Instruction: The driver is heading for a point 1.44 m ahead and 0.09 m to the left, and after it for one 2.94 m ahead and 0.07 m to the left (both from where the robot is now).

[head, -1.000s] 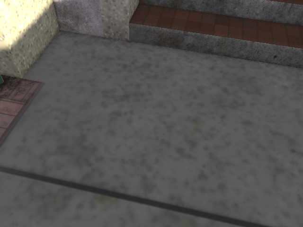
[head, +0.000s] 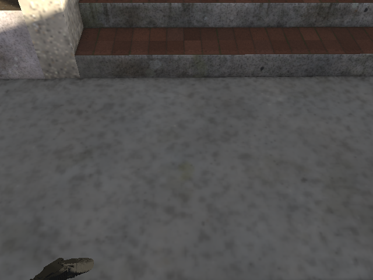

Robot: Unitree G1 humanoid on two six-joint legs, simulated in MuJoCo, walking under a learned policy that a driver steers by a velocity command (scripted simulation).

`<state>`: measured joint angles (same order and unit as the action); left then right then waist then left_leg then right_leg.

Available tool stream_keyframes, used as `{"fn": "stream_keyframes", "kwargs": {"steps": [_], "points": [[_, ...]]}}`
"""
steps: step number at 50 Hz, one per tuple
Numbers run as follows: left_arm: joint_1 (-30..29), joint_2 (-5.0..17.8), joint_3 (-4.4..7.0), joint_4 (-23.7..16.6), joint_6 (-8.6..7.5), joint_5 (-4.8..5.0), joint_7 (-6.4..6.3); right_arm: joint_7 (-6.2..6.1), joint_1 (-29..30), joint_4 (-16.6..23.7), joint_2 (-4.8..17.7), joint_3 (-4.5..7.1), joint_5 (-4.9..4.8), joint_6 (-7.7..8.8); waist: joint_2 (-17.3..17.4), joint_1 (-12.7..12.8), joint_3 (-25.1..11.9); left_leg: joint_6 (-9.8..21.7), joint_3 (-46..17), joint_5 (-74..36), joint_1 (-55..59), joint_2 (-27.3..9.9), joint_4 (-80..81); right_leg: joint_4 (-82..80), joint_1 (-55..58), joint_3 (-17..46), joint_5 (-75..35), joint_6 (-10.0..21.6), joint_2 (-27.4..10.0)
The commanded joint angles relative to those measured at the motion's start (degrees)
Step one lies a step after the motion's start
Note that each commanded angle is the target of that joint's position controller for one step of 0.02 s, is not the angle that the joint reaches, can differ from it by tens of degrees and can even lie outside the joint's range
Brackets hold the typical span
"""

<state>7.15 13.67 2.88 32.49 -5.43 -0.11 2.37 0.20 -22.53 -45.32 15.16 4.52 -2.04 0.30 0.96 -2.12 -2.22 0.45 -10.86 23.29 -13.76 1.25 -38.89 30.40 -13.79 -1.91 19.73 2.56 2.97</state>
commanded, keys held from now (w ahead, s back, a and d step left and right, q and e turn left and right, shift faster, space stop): w+q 0.34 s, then w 0.08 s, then w+e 0.58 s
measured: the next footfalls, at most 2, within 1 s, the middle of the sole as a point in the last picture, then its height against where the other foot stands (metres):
left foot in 0.50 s outside the picture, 0.13 m lower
right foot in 0.96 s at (180, 265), level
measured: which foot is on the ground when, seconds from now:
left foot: up 0.00-0.48, down 0.50-0.96, up 0.98-1.00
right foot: down 0.00-0.50, up 0.52-0.94, down 0.96-1.00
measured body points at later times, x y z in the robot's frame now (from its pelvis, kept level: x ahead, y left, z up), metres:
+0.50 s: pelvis +0.22 +0.08 -0.10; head +0.26 +0.09 +0.35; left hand +0.06 +0.31 -0.22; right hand +0.53 -0.04 -0.17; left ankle +0.31 +0.21 -0.84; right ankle -0.01 -0.10 -0.70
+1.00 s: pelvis +0.50 +0.10 -0.15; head +0.54 +0.09 +0.30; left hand +0.69 +0.37 -0.22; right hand +0.57 -0.19 -0.28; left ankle +0.31 +0.22 -0.83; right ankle +0.61 +0.02 -0.86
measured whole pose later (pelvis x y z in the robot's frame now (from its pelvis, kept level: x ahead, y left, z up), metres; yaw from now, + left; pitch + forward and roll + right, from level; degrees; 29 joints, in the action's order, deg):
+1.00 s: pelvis +0.50 +0.10 -0.15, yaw +1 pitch +3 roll +2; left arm 5.9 15.9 3.9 37.5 -2.7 1.1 2.0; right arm -0.8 -13.9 -51.5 16.9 4.3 -0.1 2.4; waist -0.5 -1.7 2.0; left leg -1.3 8.8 29.4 -4.7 -3.0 -42.9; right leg 38.2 -31.2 -2.1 9.8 5.5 0.2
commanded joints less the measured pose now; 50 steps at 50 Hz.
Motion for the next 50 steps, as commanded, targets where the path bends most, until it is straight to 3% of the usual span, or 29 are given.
{"fn": "stream_keyframes", "kwargs": {"steps": [1, 2, 5, 6, 7, 9, 13, 16, 19, 21, 23, 24, 25, 26, 27, 28, 29, 30, 31, 32, 33, 34, 38, 43, 46, 47, 48, 49, 50], "points": [[13.1, 11.9, 5.00, 2.7, -1.02, -0.45, -1.10, -0.68, 10.6, 9.6, 4.0, 0.79, -1.96, 2.63, -12.0, 5.8, 3.4, 2.0, -1.4, 3.0, -36.0, -3.6, -18.6, -15.5, 17.8, 34.9, 5.4, 17.8, -28.5], [13.0, 8.2, 4.30, 3.3, -2.60, 0.27, -1.55, -0.86, 15.4, 9.5, 6.9, 1.58, -2.59, 2.63, -4.5, 6.7, 8.3, 2.7, -6.1, -1.4, -40.0, -6.1, -20.5, -16.1, 15.6, 35.8, 10.9, 16.5, -28.0], [8.2, 6.8, 3.64, 4.5, -3.34, 0.62, -1.91, 0.16, 10.0, 6.1, 6.1, 2.16, 0.06, 1.83, -4.7, 1.2, 9.0, 1.8, -2.9, -12.1, -34.3, -6.2, -17.0, -17.5, 8.7, 18.6, -0.9, 9.7, -20.0], [7.7, 7.0, 3.70, 5.2, -3.31, 0.26, -2.20, 0.41, 10.8, 6.0, 5.4, 1.96, 1.06, 1.82, -5.5, 1.1, 7.8, 1.0, -1.1, -18.0, -30.2, -5.7, -15.9, -17.2, 5.4, 13.5, -5.3, 8.2, -17.8], [8.2, 6.8, 3.69, 5.8, -2.97, -0.01, -2.47, 0.68, 11.5, 6.0, 4.4, 1.75, 1.34, 1.81, -5.1, 1.2, 6.8, 0.6, 0.5, -22.9, -28.0, -5.2, -15.4, -16.5, 3.8, 9.9, -7.6, 7.7, -16.7], [10.1, 6.8, 3.62, 7.0, -2.64, 0.02, -3.27, 1.26, 14.6, 6.7, 2.9, 1.04, 0.99, 2.04, -3.8, 2.1, 6.5, 0.7, 1.7, -29.9, -27.2, -4.6, -12.8, -15.1, 2.1, 5.6, -10.4, 7.1, -15.9], [16.3, 7.0, 3.61, 9.4, -2.05, 0.41, -4.63, 3.22, 22.3, 9.3, 2.3, 0.47, 1.20, 2.05, -3.7, 5.1, 6.8, 2.5, 4.0, -41.8, -25.8, -2.9, -4.0, -9.8, 3.0, 0.1, -8.8, 5.4, -16.4], [20.6, 6.7, 3.48, 10.2, -1.49, 0.46, -4.80, 4.60, 28.1, 11.2, 1.7, -0.07, 0.66, 1.59, -4.0, 7.9, 8.5, 3.0, 5.1, -43.0, -28.6, -2.7, 1.1, -4.0, 7.4, -1.3, -5.8, 4.3, -18.0], [24.4, 6.5, 3.13, 10.6, 0.35, 0.97, -5.07, 6.02, 32.6, 12.6, 0.2, -1.04, 0.14, 2.21, -3.7, 10.6, 11.0, 3.1, 6.3, -40.1, -31.4, -3.0, 6.7, 1.5, 12.0, -0.1, -8.8, 3.9, -20.2], [23.9, 7.3, 3.14, 10.2, 1.94, 1.47, -5.22, 6.48, 31.0, 11.4, 0.0, -1.12, -0.06, 2.88, -3.2, 9.8, 11.3, 3.5, 6.9, -37.6, -27.1, -3.9, 12.2, 5.8, 12.1, -1.1, -16.2, 2.9, -20.5], [25.2, 9.4, 3.63, 11.6, 2.82, 2.21, -5.06, 5.72, 21.2, 7.7, 2.3, 0.37, 1.11, 3.23, -3.1, 5.4, 5.3, 5.0, 10.7, -35.5, -7.3, -1.4, 14.2, 18.1, 7.2, -2.4, -30.3, 3.1, -18.4], [24.6, 9.9, 3.68, 12.3, 2.75, 2.60, -4.57, 4.75, 11.8, 4.3, 4.7, 1.79, 1.04, 3.02, -1.7, -0.3, 0.6, 6.9, 12.6, -39.2, 8.2, -0.9, 17.4, 30.4, 0.7, -3.3, -32.0, 2.5, -16.2], [24.2, 9.0, 3.65, 13.9, 1.63, 2.49, -3.80, 3.62, 3.4, 1.8, 6.6, 2.78, 2.01, 2.46, 4.0, -5.9, -3.6, 11.5, 7.4, -50.1, 28.1, -6.9, 17.7, 52.3, -15.3, -3.8, -7.6, -0.6, -10.2], [27.7, 3.0, 1.80, 12.3, -0.23, 2.20, -2.90, 2.66, -0.7, 2.1, 10.4, 1.99, 4.26, 3.28, 11.3, -5.0, -13.6, 16.1, -0.8, -84.9, 46.9, -19.1, -5.6, 76.9, -33.9, 4.5, 30.5, -1.0, -5.5], [27.7, 8.7, 1.65, 11.0, -1.95, 4.92, -2.05, 2.80, -9.3, 2.0, 10.0, 2.04, 3.37, 3.13, 9.7, -10.0, -27.1, 23.8, -10.0, -72.8, 51.7, -26.1, -4.6, 75.0, -35.8, 16.0, 26.9, -0.9, -3.9], [23.7, 8.0, 1.48, 8.0, -2.31, 6.74, -2.04, 2.38, -9.9, -1.3, 13.0, 3.02, 3.35, 2.41, 9.8, -7.5, -25.7, 25.0, -17.4, -41.6, 46.4, -27.6, 7.7, 72.2, -41.6, 13.5, 21.3, -2.3, -5.4], [18.3, 7.9, 1.63, 6.9, -2.12, 5.75, -3.20, 1.41, 0.2, 1.0, 9.6, 1.95, 3.26, 2.57, 3.8, -3.4, -18.5, 20.8, -17.1, -19.4, 33.4, -26.5, 15.8, 60.2, -42.4, 12.0, 6.0, -1.8, -9.4], [17.2, 7.8, 1.56, 8.0, -0.59, 3.19, -4.55, 1.11, 10.4, 3.1, 5.1, 0.40, 2.82, 2.95, 1.0, 0.0, -10.9, 20.0, -16.3, -14.7, 20.0, -26.0, 21.2, 59.8, -37.7, 8.4, 1.5, -3.1, -10.5], [20.2, 6.3, 1.66, 9.7, 1.46, 1.62, -5.00, 1.43, 16.7, 3.4, 3.2, -0.43, 2.69, 3.91, -0.2, 4.8, -4.5, 19.8, -13.0, -22.0, 5.1, -25.5, 23.5, 52.4, -29.7, 10.0, -2.8, -5.4, -12.2], [21.3, 4.1, 1.41, 10.7, 2.82, 0.92, -5.00, 1.99, 19.9, 3.2, 1.9, -0.60, 2.75, 4.40, 0.1, 6.8, -0.1, 18.1, -8.7, -24.8, -3.0, -23.7, 25.1, 46.5, -25.3, 10.3, -1.7, -6.7, -13.5], [20.1, 2.8, 1.17, 10.6, 3.07, 0.87, -4.80, 2.00, 19.7, 2.1, 2.7, -0.31, 3.33, 5.19, 1.5, 6.9, 2.8, 16.6, -3.9, -28.3, -7.8, -21.1, 26.4, 42.1, -23.0, 10.5, -2.4, -7.3, -13.8], [17.9, 3.3, 1.39, 9.6, 2.81, 1.01, -4.74, 1.62, 18.4, 1.0, 3.6, -0.01, 3.74, 5.84, 2.1, 6.3, 3.3, 15.3, -0.1, -31.9, -7.8, -19.0, 27.0, 37.6, -22.8, 10.4, -5.2, -7.3, -13.5], [9.5, 2.1, 0.69, 8.2, 1.68, 0.81, -2.85, -0.34, 14.2, -1.7, 5.4, 0.57, 2.56, 6.24, 1.6, 2.7, 2.5, 11.6, 11.8, -38.0, 1.1, -13.7, 27.3, 17.7, -21.5, 6.5, -20.8, -3.4, -11.3], [-1.1, 2.8, 0.62, 3.9, 2.15, 1.20, -0.81, -0.96, 8.6, -3.8, 8.0, 1.26, 0.98, 4.04, 0.5, -0.8, 5.5, 8.9, 14.4, -34.7, 13.8, -16.4, 26.3, 8.7, -26.3, 2.8, -18.5, 0.3, -8.7], [0.0, 4.9, 1.57, 2.5, 2.61, 0.85, 0.26, -1.25, 9.8, -3.3, 10.8, 2.01, 0.79, 2.70, 2.3, 1.7, 3.1, 6.6, 17.5, -51.0, 16.8, -16.8, 18.2, 7.4, -19.7, -1.6, -9.7, 3.1, -4.8], [4.5, 6.5, 2.48, 3.4, 2.84, 0.89, 0.28, -1.44, 11.0, -3.0, 11.5, 2.15, 0.75, 2.34, 2.6, 4.8, 0.3, 5.5, 19.3, -58.4, 15.8, -15.7, 10.5, 5.9, -12.5, -3.5, -8.7, 4.4, -2.4], [13.4, 9.5, 4.16, 5.8, 3.00, 1.04, -0.09, -1.55, 11.2, -2.6, 10.7, 1.72, 0.87, 2.23, 1.2, 9.2, -4.0, 3.8, 21.1, -58.0, 10.7, -13.1, -1.6, 3.0, 0.8, -3.7, -11.6, 6.3, 0.2], [21.8, 15.6, 6.09, 7.3, 3.43, 1.45, -1.25, -1.49, 9.8, -1.3, 7.6, 0.51, 2.59, 2.71, -8.5, 11.5, -9.4, 0.7, 22.4, -35.6, -4.1, -9.1, -21.7, 1.8, 17.9, 12.3, -16.5, 10.4, -9.3], [19.0, 19.4, 5.80, 5.8, 2.58, 1.49, -0.76, -0.08, 5.0, 1.0, 1.9, -1.50, 3.39, 4.57, -18.7, 5.0, -16.2, -1.4, 12.3, 10.4, -25.7, 2.5, -37.9, -7.5, 33.6, 44.8, -6.1, 21.1, -21.1]]}}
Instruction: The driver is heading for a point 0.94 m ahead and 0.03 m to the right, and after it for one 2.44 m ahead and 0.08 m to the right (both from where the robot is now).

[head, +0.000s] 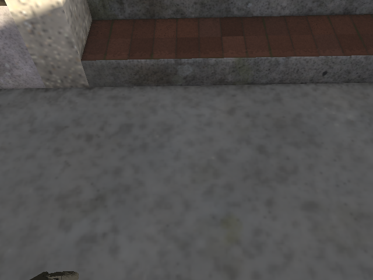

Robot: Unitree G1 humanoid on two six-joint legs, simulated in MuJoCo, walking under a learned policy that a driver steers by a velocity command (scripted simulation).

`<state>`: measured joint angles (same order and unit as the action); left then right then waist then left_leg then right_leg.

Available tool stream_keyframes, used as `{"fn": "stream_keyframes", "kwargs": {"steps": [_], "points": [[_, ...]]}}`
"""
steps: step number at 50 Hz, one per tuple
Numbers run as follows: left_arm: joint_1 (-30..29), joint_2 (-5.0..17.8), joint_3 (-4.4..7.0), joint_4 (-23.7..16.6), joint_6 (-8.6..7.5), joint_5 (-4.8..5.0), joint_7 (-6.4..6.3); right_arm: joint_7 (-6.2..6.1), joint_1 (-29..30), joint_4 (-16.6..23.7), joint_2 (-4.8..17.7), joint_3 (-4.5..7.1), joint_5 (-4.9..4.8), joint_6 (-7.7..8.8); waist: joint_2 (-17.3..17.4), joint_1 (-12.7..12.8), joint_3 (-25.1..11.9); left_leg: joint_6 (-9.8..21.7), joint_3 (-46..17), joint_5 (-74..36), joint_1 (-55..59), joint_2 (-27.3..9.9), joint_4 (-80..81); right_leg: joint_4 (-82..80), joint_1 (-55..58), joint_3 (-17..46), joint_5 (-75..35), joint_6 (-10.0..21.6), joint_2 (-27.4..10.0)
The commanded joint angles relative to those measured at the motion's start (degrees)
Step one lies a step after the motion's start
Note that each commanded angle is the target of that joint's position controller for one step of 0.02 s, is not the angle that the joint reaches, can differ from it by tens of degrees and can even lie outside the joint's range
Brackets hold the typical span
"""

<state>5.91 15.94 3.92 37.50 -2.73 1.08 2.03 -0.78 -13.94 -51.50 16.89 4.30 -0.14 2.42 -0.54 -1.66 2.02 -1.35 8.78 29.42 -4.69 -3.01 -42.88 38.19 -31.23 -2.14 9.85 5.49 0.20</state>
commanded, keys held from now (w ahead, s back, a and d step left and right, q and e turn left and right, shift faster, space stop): w+e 0.28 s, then w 0.18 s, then w+q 0.54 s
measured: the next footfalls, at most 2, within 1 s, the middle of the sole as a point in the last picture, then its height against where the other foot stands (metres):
left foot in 0.46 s outside the picture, level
right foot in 0.94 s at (244, 223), level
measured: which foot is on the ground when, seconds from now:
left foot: up 0.00-0.44, down 0.46-0.94, up 0.96-1.00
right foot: down 0.00-0.46, up 0.48-0.92, down 0.94-1.00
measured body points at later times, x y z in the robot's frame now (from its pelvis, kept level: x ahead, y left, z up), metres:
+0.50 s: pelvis +0.28 +0.01 +0.01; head +0.31 +0.01 +0.46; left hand +0.40 +0.28 -0.10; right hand +0.44 -0.28 -0.07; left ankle +0.40 +0.09 -0.71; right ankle +0.11 -0.08 -0.69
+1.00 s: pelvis +0.53 -0.06 +0.02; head +0.56 -0.07 +0.47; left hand +0.78 +0.16 -0.04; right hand +0.53 -0.34 -0.11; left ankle +0.41 +0.08 -0.66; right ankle +0.60 -0.18 -0.71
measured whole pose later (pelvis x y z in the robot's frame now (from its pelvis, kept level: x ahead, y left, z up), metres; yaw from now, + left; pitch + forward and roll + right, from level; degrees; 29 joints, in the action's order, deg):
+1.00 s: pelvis +0.53 -0.06 +0.02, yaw -2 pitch +2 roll -1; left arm 3.4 14.5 2.1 36.0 -6.4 -0.2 0.5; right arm -0.9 -23.3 -46.1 16.7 3.2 -1.9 2.0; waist 1.3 -4.4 0.5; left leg 1.9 -9.0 28.2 -14.5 3.8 -52.7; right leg 29.3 -22.5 1.3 9.0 1.0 1.8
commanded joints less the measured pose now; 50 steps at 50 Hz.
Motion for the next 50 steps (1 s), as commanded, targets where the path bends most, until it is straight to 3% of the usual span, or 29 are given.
{"fn": "stream_keyframes", "kwargs": {"steps": [1, 2, 3, 4, 5, 7, 10, 13, 16, 19, 21, 22, 23, 24, 25, 26, 27, 28, 29, 30, 32, 37, 42, 45, 46, 47, 48, 49, 50], "points": [[21.2, 12.5, 3.64, -0.3, -0.58, -0.03, -0.12, 1.94, 2.8, 7.3, 6.1, -0.07, -0.50, 4.29, -9.4, 9.2, -21.1, 2.0, -15.1, 2.8, -41.0, 4.4, -36.9, -20.2, 52.3, 46.2, 8.9, 16.5, -18.4], [17.9, 10.9, 3.07, -0.5, -1.00, -0.28, -0.33, 2.34, 6.9, 8.9, 7.2, 0.20, -2.00, 5.18, -6.8, 8.5, -13.2, 3.2, -14.2, -2.6, -44.0, 2.2, -34.5, -20.9, 45.8, 38.8, 6.0, 14.2, -16.9], [13.8, 9.9, 2.69, -1.4, -1.07, -0.13, -0.56, 1.96, 7.5, 8.9, 6.3, -0.08, -1.21, 5.50, -0.6, 5.9, -9.3, 3.3, -14.1, -6.9, -40.9, -0.4, -29.5, -21.0, 37.5, 32.9, 0.1, 12.5, -14.9], [10.5, 8.4, 2.18, -2.1, -1.02, -0.38, -0.81, 1.48, 7.5, 8.6, 6.6, 0.29, 0.01, 5.24, 0.6, 3.8, -6.8, 2.8, -13.8, -9.3, -36.8, -1.9, -24.7, -21.8, 30.5, 28.3, -7.0, 11.6, -13.2], [9.0, 7.4, 1.63, -2.9, -1.10, -0.96, -1.10, 1.39, 6.6, 8.6, 6.7, 0.48, 0.17, 4.60, -0.7, 2.1, -6.4, 2.2, -14.1, -10.8, -33.0, -2.8, -22.5, -22.9, 26.4, 26.0, -10.5, 11.3, -11.8], [8.4, 7.6, 1.61, -3.2, -1.42, -0.60, -1.45, 1.02, 5.6, 8.7, 5.7, 0.47, 0.58, 3.46, -1.1, 0.9, -5.9, 0.3, -13.1, -12.7, -30.6, -2.3, -17.8, -24.2, 22.6, 22.6, -15.4, 11.3, -10.2], [10.6, 9.4, 2.22, -2.3, -1.31, 0.01, -2.57, 0.67, 10.2, 10.5, 3.7, -0.25, 1.07, 2.73, -1.5, 2.0, -3.7, -2.4, -12.1, -20.8, -30.8, -0.7, -6.9, -24.9, 19.5, 18.4, -16.8, 10.1, -7.8], [12.7, 9.5, 2.35, -1.3, -0.80, 0.11, -3.05, 1.05, 15.4, 12.2, 2.4, -0.99, 0.54, 2.94, -3.9, 4.2, -2.8, -2.9, -12.1, -30.2, -27.6, 1.5, 5.0, -24.2, 18.3, 17.2, -10.7, 7.6, -5.5], [14.8, 9.2, 2.30, 0.2, -0.64, 0.15, -2.95, 1.73, 18.3, 13.5, 3.1, -1.09, -0.07, 3.58, -4.8, 5.9, -2.4, -2.3, -12.3, -34.5, -24.9, 2.3, 10.7, -22.9, 19.5, 18.9, -6.5, 6.6, -6.8], [16.4, 8.1, 1.94, 1.7, -0.48, 0.09, -3.04, 2.46, 18.7, 14.2, 4.7, -0.66, 0.03, 4.49, -5.5, 6.0, -1.7, -0.1, -12.6, -31.1, -24.2, 2.2, 14.0, -19.4, 24.5, 22.4, -6.8, 6.0, -9.3], [15.4, 8.4, 2.03, 2.0, -0.13, -0.11, -3.09, 2.54, 15.7, 13.7, 5.8, -0.10, 0.10, 5.05, -7.2, 4.2, -1.9, 2.0, -11.3, -26.7, -20.7, 2.7, 16.0, -16.2, 26.7, 23.4, -11.9, 5.1, -10.0], [14.7, 7.7, 1.73, 1.9, 0.02, -0.18, -3.06, 2.31, 11.0, 12.4, 6.6, 0.58, 0.37, 5.28, -7.2, 1.8, -3.9, 3.5, -9.9, -26.5, -14.2, 3.8, 18.1, -11.7, 26.6, 22.4, -18.5, 4.0, -7.9], [13.9, 5.8, 0.93, 1.3, -0.07, -0.54, -2.87, 2.05, 3.5, 11.1, 8.7, 1.41, 1.01, 5.53, -5.6, -1.8, -10.1, 6.5, -13.8, -27.5, -2.3, -0.6, 16.6, -1.4, 23.2, 19.8, -20.1, 2.2, -5.1], [18.6, 3.3, -0.05, 0.4, -0.51, -0.59, -2.90, 1.80, -5.1, 10.0, 13.4, 2.61, 1.69, 5.33, 5.1, -2.4, -19.0, 14.2, -31.4, -24.9, 17.9, -11.6, 16.0, 17.3, 7.9, 13.6, -7.2, -1.9, 1.6], [23.0, 2.9, -0.56, 0.7, -1.13, 0.26, -2.95, 2.72, -8.9, 7.5, 13.0, 2.81, 0.31, 4.73, 17.9, -1.5, -20.6, 20.3, -52.5, -11.5, 24.7, -18.2, 24.5, 30.3, -6.2, 12.0, 23.1, -4.3, 5.9], [18.5, 7.5, 0.33, 0.6, -1.37, 0.77, -2.79, 2.87, -6.7, 8.0, 8.6, 1.54, -1.29, 4.53, 11.4, -2.3, -13.1, 18.7, -51.9, -1.6, 20.1, -17.2, 26.8, 35.2, -12.4, 13.5, 21.2, -4.1, 2.3], [12.5, 8.6, 0.55, -0.5, -1.63, 0.33, -2.66, 2.71, -2.8, 8.9, 6.5, 0.83, -1.13, 3.98, 6.7, -2.4, -6.7, 16.8, -44.3, -3.3, 12.7, -14.8, 27.6, 34.8, -13.5, 10.8, 16.0, -3.9, -0.5], [8.5, 8.1, 0.43, -1.6, -2.13, -0.68, -2.67, 2.64, -0.6, 9.5, 5.7, 0.34, -0.48, 3.46, 3.7, -1.8, -2.9, 16.2, -39.2, -9.0, 6.1, -12.3, 28.9, 32.1, -12.7, 8.9, 12.3, -3.9, -2.2], [7.2, 7.4, 0.58, -2.1, -2.55, -1.50, -2.64, 2.56, 0.3, 9.9, 4.9, -0.05, -0.07, 3.26, 3.4, -0.5, -1.4, 15.7, -36.1, -15.2, 2.1, -10.2, 30.0, 28.4, -10.8, 8.5, 9.5, -4.2, -3.7], [7.6, 6.5, 0.48, -2.4, -2.80, -1.78, -2.53, 2.40, 0.5, 10.0, 4.5, -0.32, 0.24, 3.19, 4.7, 0.6, -2.0, 15.5, -33.9, -20.4, 0.2, -8.5, 30.6, 25.8, -8.2, 8.2, 7.9, -4.7, -4.4], [7.9, 4.7, 0.00, -2.7, -2.89, -1.94, -2.42, 1.94, -0.6, 9.7, 4.8, -0.21, -0.34, 3.10, 6.2, 1.3, -3.3, 16.1, -30.4, -27.6, -1.0, -6.9, 31.2, 20.2, -6.4, 6.8, 7.9, -6.1, -4.6], [-1.6, 2.0, -1.39, -4.7, -3.26, -1.56, -2.11, 0.30, -4.2, 8.3, 8.3, 0.97, -1.29, 2.05, 5.2, -1.2, -2.0, 14.5, -24.5, -31.0, -6.7, -4.0, 31.5, 0.3, 0.1, 4.9, -5.3, -9.0, -2.0], [-7.6, 4.0, -0.69, -6.0, -4.18, -0.51, -1.15, -0.15, -9.1, 7.3, 8.2, 0.98, -1.77, 0.69, 5.9, -2.6, -1.8, 12.7, -29.1, -25.8, -4.9, -5.0, 27.2, -9.4, 6.2, 6.6, -9.7, -8.5, 0.5], [-2.6, 6.2, 0.60, -4.8, -4.68, -0.50, -1.35, -0.35, -7.6, 8.0, 8.0, 1.16, -1.61, 0.14, 6.9, 1.3, -3.1, 10.5, -31.6, -25.9, -5.2, -4.3, 21.2, -14.1, 15.8, 6.3, -6.6, -5.6, 0.2], [2.7, 7.9, 1.42, -3.7, -4.78, -1.03, -1.80, -0.21, -6.9, 8.7, 6.4, 0.66, -1.23, 0.24, 6.2, 4.1, -6.5, 8.8, -29.8, -27.2, -8.0, -1.6, 14.6, -14.5, 24.8, 7.4, -5.9, -3.7, -2.3], [11.8, 11.4, 2.40, -2.7, -4.65, -1.71, -2.39, -0.01, -6.3, 10.2, 3.1, -0.49, -0.16, 0.54, -0.1, 8.0, -14.2, 6.6, -24.9, -18.8, -15.3, 2.0, -1.3, -13.2, 38.7, 16.3, -4.4, 0.1, -12.2], [15.6, 15.0, 3.33, -0.9, -3.59, -1.97, -2.14, -0.04, -13.5, 12.0, -0.1, -1.53, -1.70, 1.19, -17.8, 5.1, -20.2, 3.8, -17.6, 3.9, -32.8, 8.2, -17.2, -17.5, 52.3, 39.4, 5.8, 8.9, -24.2], [14.6, 10.2, 2.46, -1.0, -3.36, -1.11, -1.81, -0.25, -13.1, 10.9, 5.4, -0.41, -2.47, 1.10, -13.1, 5.6, -15.5, 3.0, -18.1, 3.8, -40.0, 3.7, -25.6, -20.2, 49.0, 44.1, 16.1, 9.1, -24.7], [12.4, 6.9, 1.55, -1.3, -3.32, -0.91, -1.90, -0.22, -7.9, 11.3, 7.9, 0.42, -2.22, 0.72, -7.7, 6.5, -8.6, 2.6, -17.9, -1.7, -41.5, 1.9, -28.2, -21.0, 42.8, 35.7, 14.2, 6.9, -21.9]]}}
